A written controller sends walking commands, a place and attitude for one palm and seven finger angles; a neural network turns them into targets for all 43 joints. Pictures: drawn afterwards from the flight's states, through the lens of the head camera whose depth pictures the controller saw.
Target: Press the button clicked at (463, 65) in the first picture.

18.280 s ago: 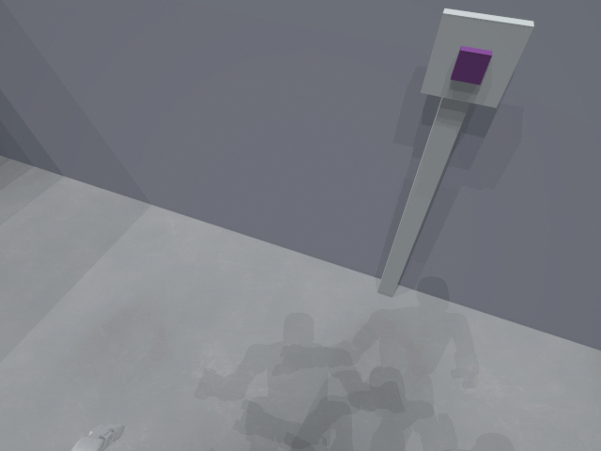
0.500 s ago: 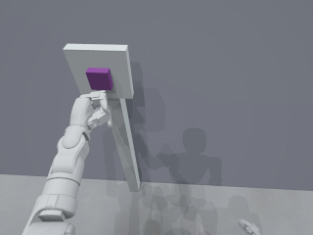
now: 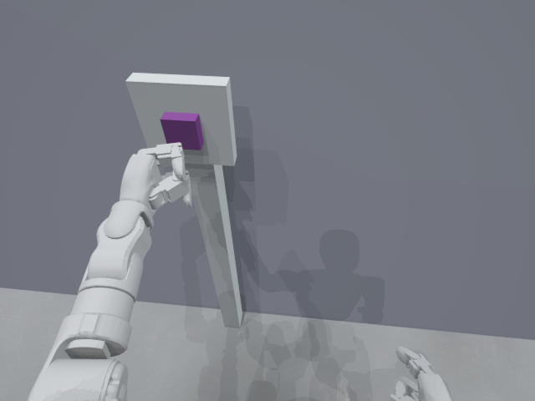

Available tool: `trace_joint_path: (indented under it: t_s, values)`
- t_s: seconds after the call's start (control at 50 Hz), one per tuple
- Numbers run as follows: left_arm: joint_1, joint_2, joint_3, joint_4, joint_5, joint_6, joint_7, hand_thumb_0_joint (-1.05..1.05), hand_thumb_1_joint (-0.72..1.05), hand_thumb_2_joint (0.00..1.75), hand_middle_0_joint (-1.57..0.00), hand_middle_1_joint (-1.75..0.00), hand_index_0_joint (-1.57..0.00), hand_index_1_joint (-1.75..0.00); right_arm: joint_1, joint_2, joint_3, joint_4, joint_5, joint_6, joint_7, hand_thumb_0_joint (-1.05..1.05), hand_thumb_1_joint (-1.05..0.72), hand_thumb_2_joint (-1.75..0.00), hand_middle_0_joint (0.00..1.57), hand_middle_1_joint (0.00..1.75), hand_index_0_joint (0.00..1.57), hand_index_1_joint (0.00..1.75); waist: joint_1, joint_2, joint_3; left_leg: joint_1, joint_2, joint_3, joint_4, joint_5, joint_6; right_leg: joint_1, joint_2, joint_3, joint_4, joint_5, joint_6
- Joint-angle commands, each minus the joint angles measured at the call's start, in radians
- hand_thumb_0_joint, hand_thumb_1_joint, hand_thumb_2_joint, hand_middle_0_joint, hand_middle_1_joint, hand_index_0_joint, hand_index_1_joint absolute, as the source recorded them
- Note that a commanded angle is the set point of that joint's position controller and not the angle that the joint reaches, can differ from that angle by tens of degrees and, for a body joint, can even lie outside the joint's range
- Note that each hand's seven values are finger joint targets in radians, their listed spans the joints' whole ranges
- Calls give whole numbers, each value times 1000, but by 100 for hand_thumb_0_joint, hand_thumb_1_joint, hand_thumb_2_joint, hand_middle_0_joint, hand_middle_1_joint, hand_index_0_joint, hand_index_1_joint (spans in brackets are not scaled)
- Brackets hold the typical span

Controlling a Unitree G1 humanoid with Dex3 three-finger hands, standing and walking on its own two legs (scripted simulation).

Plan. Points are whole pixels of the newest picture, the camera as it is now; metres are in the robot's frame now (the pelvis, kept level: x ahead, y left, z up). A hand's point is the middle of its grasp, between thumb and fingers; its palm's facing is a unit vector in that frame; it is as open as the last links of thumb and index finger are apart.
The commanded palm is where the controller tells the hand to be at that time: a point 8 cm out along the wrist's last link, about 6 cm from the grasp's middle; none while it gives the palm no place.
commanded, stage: aim a knuckle at the button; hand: left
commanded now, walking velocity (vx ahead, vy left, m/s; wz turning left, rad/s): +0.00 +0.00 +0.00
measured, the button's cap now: (183, 130) +0.50 +0.17 +0.16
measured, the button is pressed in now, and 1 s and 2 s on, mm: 0 0 13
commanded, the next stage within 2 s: press the button with the knuckle in 0.60 s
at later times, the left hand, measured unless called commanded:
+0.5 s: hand (184, 190) +0.39 +0.15 +0.13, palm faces -0.05 -1.00 +0.00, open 3.1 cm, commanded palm +0.37 +0.20 +0.14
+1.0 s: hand (189, 180) +0.41 +0.14 +0.14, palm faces -0.04 -1.00 +0.00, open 3.1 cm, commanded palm +0.39 +0.20 +0.13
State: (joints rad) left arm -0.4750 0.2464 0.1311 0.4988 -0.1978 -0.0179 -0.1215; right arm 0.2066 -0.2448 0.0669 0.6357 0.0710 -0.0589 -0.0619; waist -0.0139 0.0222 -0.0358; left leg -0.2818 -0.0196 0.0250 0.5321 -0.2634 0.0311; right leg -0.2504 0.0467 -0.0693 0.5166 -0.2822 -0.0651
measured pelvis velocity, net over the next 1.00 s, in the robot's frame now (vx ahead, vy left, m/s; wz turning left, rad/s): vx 0.01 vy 0.01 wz -0.01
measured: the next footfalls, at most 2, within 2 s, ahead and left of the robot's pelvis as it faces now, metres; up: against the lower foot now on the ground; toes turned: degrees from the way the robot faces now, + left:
none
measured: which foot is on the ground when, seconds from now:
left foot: down 0.00-1.00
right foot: down 0.00-1.00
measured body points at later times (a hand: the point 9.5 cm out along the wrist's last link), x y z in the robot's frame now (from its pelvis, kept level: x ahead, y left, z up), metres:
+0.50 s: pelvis +0.01 +0.01 +0.00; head +0.01 +0.00 +0.45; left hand +0.39 +0.21 +0.13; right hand +0.13 -0.24 -0.10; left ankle +0.01 +0.10 -0.73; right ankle +0.00 -0.07 -0.73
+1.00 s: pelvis +0.01 +0.01 +0.00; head +0.01 +0.01 +0.45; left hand +0.40 +0.20 +0.14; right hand +0.15 -0.23 -0.10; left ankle +0.01 +0.10 -0.73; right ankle +0.00 -0.07 -0.73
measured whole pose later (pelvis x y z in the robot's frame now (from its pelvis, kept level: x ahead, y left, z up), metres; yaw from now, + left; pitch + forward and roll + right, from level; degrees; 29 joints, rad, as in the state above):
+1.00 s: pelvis +0.01 +0.01 +0.00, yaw +0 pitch +2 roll +0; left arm -0.50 0.22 0.13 0.53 -0.18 0.00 -0.10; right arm 0.25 -0.24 0.06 0.63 0.06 -0.03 -0.05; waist -0.02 0.02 -0.04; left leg -0.29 -0.03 0.03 0.54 -0.28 0.05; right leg -0.26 0.04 -0.06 0.52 -0.30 -0.05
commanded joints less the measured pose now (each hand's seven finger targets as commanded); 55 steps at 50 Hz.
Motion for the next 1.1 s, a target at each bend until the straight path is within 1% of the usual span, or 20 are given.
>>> trace_joint_path:
  t_s: [0.0, 0.08, 0.16, 0.18, 0.24, 0.32, 0.36, 0.42, 0.5, 0.54, 0.6, 0.64, 0.66, 0.68, 0.74, 0.78, 0.94, 1.0, 1.04, 1.08]
  values:
    - [-266, 152, 74, -101, -16, -6, -13, 0, 90, 90, -130, -150, -130, -150, -37, -131, -57, -151, 4, -29, -2, 0, -90, -90, 20, 30, 20, 30, 8, -63, -223, 73, 4, -32, -50, 148, 17, 48, -55, 87, -84, 247, 45]
    - [-377, 162, 76, -251, -31, -85, -17, 0, 90, 90, -130, -150, -130, -150, -38, -122, -58, -171, 1, -40, 2, 0, -90, -90, 20, 30, 20, 30, -4, -36, -273, 108, 6, -28, -38, 193, 20, 66, -50, 90, -67, 314, 44]
    - [-410, 224, 116, -312, -23, -160, -3, 0, 90, 90, -130, -150, -130, -150, -29, -122, -63, -156, -4, -53, -3, 0, -90, -90, 20, 30, 20, 30, -4, -22, -284, 122, 12, -27, -41, 188, 23, 71, -43, 97, -64, 299, 45]
    - [-420, 186, 75, -314, -17, -164, -5, 0, 90, 90, -130, -150, -130, -150, -28, -119, -60, -152, -4, -57, -2, 0, -90, -90, 20, 30, 20, 30, -14, -6, -273, 133, 12, -29, -43, 183, 22, 55, -41, 93, -65, 287, 44]
    - [-390, 159, 51, -252, -10, -130, -7, 0, 90, 90, -130, -150, -130, -150, -15, -126, -65, -133, 1, -59, -3, 0, -90, -90, 20, 30, 20, 30, -23, 15, -242, 145, 15, -39, -45, 178, 20, 14, -39, 83, -72, 265, 41]
    - [-289, 171, 84, -163, -24, -52, -25, 0, 90, 90, -130, -150, -130, -150, -1, -139, -70, -137, 5, -43, -5, 0, -90, -90, 20, 30, 20, 30, -7, -61, -238, 106, 12, -34, -51, 191, 20, 43, -44, 79, -77, 296, 46]
    - [-277, 148, 70, -201, -31, -38, -30, 0, 90, 90, -130, -150, -130, -150, -4, -136, -70, -151, 5, -42, -1, 0, -90, -90, 20, 30, 20, 30, 3, -30, -259, 117, 9, -31, -50, 222, 18, 54, -44, 75, -69, 331, 43]
    - [-277, 139, 70, -301, -30, -68, -20, 0, 90, 90, -130, -150, -130, -150, -13, -128, -72, -168, 0, -50, 6, 0, -90, -90, 20, 30, 20, 30, 13, -25, -287, 151, 14, -35, -44, 283, 18, 65, -39, 68, -52, 370, 37]
    - [-344, 133, 46, -367, -17, -106, 6, 0, 90, 90, -130, -150, -130, -150, -9, -127, -70, -158, -6, -58, 8, 0, -90, -90, 20, 30, 20, 30, -11, -31, -262, 178, 22, -45, -38, 284, 18, 22, -31, 63, -50, 343, 37]
    - [-306, 141, 58, -350, -7, -96, 16, 0, 90, 90, -130, -150, -130, -150, -15, -127, -71, -155, -6, -56, 7, 0, -90, -90, 20, 30, 20, 30, -4, -17, -250, 172, 23, -42, -46, 275, 15, 23, -32, 64, -51, 333, 36]
    - [-334, 115, 23, -289, 6, -61, 21, 0, 90, 90, -130, -150, -130, -150, -17, -128, -66, -145, -4, -43, 4, 0, -90, -90, 20, 30, 20, 30, -23, -29, -203, 155, 23, -49, -50, 223, 14, -13, -32, 58, -62, 273, 37]
    - [-329, 96, 16, -277, 3, -38, 20, 0, 90, 90, -130, -150, -130, -150, -23, -126, -66, -151, -2, -40, 3, 0, -90, -90, 20, 30, 20, 30, -16, -12, -215, 161, 19, -49, -50, 223, 13, -11, -34, 61, -64, 275, 35]
    - [-331, 135, 54, -281, 1, -32, 24, 0, 90, 90, -130, -150, -130, -150, -21, -128, -67, -150, -3, -36, 0, 0, -90, -90, 20, 30, 20, 30, -10, -8, -238, 165, 19, -51, -49, 230, 10, 1, -35, 59, -62, 279, 33]
    - [-332, 97, 22, -282, 0, -28, 21, 0, 90, 90, -130, -150, -130, -150, -24, -124, -64, -155, -4, -34, 2, 0, -90, -90, 20, 30, 20, 30, -12, -13, -250, 176, 18, -52, -49, 249, 9, 7, -35, 56, -58, 293, 32]
    - [-384, 114, 38, -308, -9, -40, 21, 0, 90, 90, -130, -150, -130, -150, -21, -124, -65, -156, -7, -34, -1, 0, -90, -90, 20, 30, 20, 30, -18, -38, -296, 192, 20, -50, -36, 282, 13, 25, -35, 59, -51, 333, 35]
    - [-402, 105, 27, -315, -6, -56, 22, 0, 90, 90, -130, -150, -130, -150, -21, -120, -64, -153, -8, -35, 1, 0, -90, -90, 20, 30, 20, 30, -17, -4, -300, 206, 21, -51, -34, 302, 8, 18, -34, 57, -45, 338, 32]
    - [-454, 121, 37, -139, 7, -34, 26, 0, 90, 90, -130, -150, -130, -150, 2, -130, -64, -132, -6, -13, 2, 0, -90, -90, 20, 30, 20, 30, -35, -63, -202, 125, 16, -51, -37, 210, 13, -27, -34, 60, -63, 271, 36]
    - [-484, 167, 76, -134, 5, -44, 28, 0, 90, 90, -130, -150, -130, -150, 7, -133, -64, -138, -9, -8, -1, 0, -90, -90, 20, 30, 20, 30, -24, -54, -252, 121, 14, -50, -34, 206, 16, 2, -35, 69, -60, 263, 35]
    - [-548, 153, 62, -144, 4, -69, 26, 0, 90, 90, -130, -150, -130, -150, 13, -127, -62, -136, -9, -12, -3, 0, -90, -90, 20, 30, 20, 30, -31, -11, -279, 138, 12, -48, -31, 218, 15, 4, -36, 72, -54, 276, 33]
    - [-601, 167, 61, -120, 5, -99, 21, 0, 90, 90, -130, -150, -130, -150, 28, -131, -65, -121, -8, -16, -4, 0, -90, -90, 20, 30, 20, 30, -47, -22, -280, 138, 15, -50, -26, 201, 16, -13, -32, 72, -55, 258, 35]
